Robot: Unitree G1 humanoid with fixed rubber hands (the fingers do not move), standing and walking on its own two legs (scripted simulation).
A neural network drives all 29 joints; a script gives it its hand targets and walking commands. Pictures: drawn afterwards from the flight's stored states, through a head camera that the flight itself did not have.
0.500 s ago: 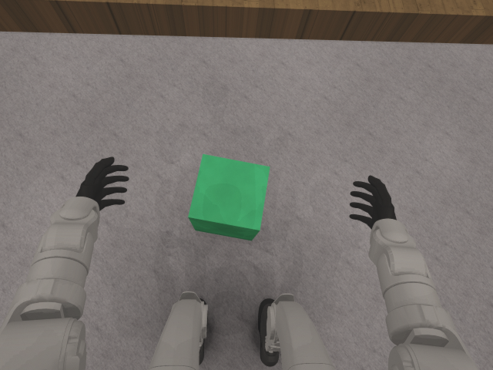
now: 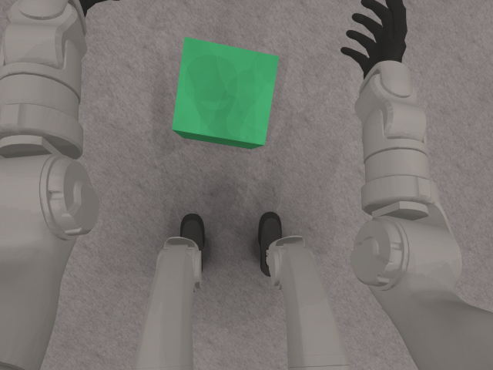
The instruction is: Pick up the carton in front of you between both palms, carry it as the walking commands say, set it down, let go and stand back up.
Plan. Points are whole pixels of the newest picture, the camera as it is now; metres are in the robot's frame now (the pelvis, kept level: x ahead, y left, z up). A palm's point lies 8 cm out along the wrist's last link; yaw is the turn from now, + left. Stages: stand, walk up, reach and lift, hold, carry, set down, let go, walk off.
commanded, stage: reach and lift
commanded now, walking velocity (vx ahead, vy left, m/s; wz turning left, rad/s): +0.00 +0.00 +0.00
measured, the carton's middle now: (223, 103) +0.54 +0.02 -0.53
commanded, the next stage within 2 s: none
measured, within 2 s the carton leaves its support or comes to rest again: leaves its support in 1.66 s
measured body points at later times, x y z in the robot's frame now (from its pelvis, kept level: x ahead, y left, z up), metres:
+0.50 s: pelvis -0.02 -0.01 -0.17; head +0.36 +0.01 +0.08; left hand +0.56 +0.20 -0.34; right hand +0.52 -0.19 -0.34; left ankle +0.08 +0.10 -0.62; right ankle +0.08 -0.15 -0.62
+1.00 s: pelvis -0.04 +0.00 -0.28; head +0.35 +0.02 -0.07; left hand +0.56 +0.19 -0.47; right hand +0.53 -0.17 -0.47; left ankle +0.08 +0.10 -0.62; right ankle +0.08 -0.15 -0.62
